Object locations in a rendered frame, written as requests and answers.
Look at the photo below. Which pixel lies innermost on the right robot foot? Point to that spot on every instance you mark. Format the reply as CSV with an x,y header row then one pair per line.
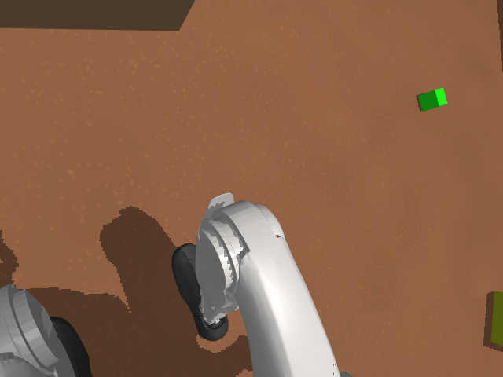
x,y
183,267

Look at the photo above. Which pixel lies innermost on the left robot foot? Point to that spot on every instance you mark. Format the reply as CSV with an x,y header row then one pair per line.
x,y
74,347

